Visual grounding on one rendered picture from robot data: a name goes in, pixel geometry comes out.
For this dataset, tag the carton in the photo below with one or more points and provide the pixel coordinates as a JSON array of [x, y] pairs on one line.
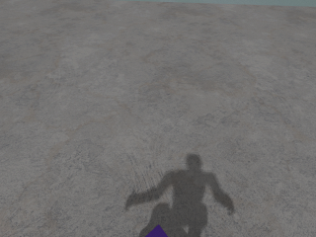
[[157, 232]]

